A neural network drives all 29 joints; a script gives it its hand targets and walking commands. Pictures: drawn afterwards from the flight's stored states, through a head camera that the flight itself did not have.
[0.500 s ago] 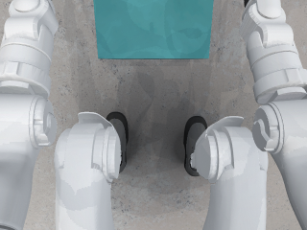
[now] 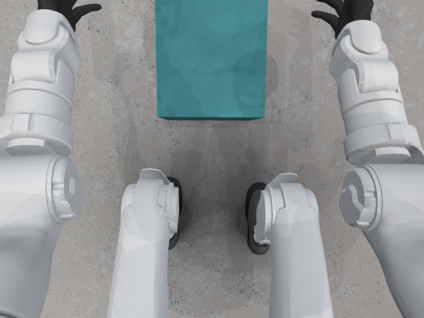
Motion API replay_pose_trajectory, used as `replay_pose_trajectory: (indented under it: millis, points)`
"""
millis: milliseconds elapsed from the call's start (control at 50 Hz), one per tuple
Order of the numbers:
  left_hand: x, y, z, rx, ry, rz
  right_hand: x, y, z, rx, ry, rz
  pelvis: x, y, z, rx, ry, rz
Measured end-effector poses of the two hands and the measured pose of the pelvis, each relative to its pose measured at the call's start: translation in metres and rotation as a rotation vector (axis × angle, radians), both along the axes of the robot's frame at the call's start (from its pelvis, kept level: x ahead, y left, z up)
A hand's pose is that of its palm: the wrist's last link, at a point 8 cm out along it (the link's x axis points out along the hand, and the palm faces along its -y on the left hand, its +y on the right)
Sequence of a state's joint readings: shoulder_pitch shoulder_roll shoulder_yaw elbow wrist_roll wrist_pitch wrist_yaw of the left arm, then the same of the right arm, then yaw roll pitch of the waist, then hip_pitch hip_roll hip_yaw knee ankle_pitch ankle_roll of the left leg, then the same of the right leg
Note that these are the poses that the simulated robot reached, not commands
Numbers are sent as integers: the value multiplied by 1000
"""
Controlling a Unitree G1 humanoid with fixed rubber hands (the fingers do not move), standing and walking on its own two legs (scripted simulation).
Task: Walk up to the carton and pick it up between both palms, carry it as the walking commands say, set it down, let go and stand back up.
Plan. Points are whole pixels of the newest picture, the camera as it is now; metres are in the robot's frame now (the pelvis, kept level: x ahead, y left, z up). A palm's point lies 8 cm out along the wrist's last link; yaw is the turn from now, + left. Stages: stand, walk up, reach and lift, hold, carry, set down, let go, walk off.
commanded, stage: set down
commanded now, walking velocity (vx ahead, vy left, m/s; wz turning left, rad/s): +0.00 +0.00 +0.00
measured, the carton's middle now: (210, 67) +0.54 +0.03 -0.37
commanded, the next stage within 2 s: let go in 0.82 s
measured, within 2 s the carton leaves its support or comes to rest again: neither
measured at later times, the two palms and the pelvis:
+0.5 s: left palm out of the picture +0.54 +0.26 +0.04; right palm out of the picture +0.55 -0.17 +0.04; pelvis +0.03 +0.00 +0.14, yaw +0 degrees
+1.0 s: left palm out of the picture +0.52 +0.25 +0.12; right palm out of the picture +0.52 -0.17 +0.12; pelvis +0.05 +0.01 +0.23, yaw +1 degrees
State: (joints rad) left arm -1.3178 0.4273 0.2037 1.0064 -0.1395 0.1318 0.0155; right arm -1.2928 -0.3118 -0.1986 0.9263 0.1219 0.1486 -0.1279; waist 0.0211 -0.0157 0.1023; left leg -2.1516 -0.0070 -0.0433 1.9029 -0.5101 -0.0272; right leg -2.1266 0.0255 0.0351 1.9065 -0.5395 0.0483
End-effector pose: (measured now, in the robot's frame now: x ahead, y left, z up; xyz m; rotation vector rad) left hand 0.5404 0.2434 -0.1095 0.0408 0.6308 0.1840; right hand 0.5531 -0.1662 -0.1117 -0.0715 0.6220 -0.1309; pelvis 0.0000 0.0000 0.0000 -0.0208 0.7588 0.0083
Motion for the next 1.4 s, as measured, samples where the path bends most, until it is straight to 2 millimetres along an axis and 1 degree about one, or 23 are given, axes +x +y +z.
replay_pose_trajectory:
  millis: [140, 440, 700, 760, 820, 860, 920, 960, 1000, 1040, 1080, 1140, 1220, 1320, 1400]
  points:
    - [0, 5, 41, 1, -9, -9, -1, 0, 40, 0, -7, 3, 7, -1, 35, -1, 39, 4]
    - [1, 12, 136, -6, -14, -22, -2, -5, 135, 3, -4, 11, 24, 0, 119, -5, 57, 12]
    - [-1, 14, 208, -7, -13, -37, -5, -5, 207, 9, -3, 18, 37, 3, 189, 1, 34, 9]
    - [-2, 13, 222, -11, -5, -41, -7, -5, 221, 8, 4, 18, 39, 4, 202, 2, 27, 8]
    - [-2, 11, 231, -12, 1, -44, -7, -4, 230, 8, 10, 17, 41, 5, 211, 2, 19, 9]
    - [-3, 9, 234, -10, 6, -46, -8, -2, 232, 5, 16, 18, 42, 6, 216, 1, 15, 10]
    - [-7, 7, 233, 2, 20, -53, -13, 1, 231, -9, 32, 27, 44, 6, 220, 0, 10, 12]
    - [-14, 7, 230, 22, 36, -59, -20, 2, 228, -30, 45, 41, 46, 6, 223, 0, 7, 15]
    - [-25, 7, 227, 50, 56, -71, -31, 1, 227, -55, 58, 54, 49, 6, 227, 0, -1, 18]
    - [-40, 8, 227, 74, 77, -84, -47, -4, 228, -79, 76, 62, 53, 7, 232, 1, -16, 20]
    - [-57, 10, 231, 91, 95, -96, -64, -12, 233, -97, 96, 69, 57, 6, 238, 4, -38, 20]
    - [-80, 13, 245, 103, 112, -110, -88, -24, 247, -105, 120, 80, 65, 6, 248, 9, -77, 21]
    - [-108, 14, 270, 97, 124, -121, -113, -37, 273, -94, 130, 90, 75, 5, 263, 16, -146, 19]
    - [-138, 11, 302, 83, 130, -124, -139, -45, 306, -77, 125, 92, 88, 2, 282, 21, -255, 15]
    - [-162, 6, 319, 77, 135, -120, -163, -49, 323, -71, 130, 94, 100, 0, 294, 22, -345, 15]
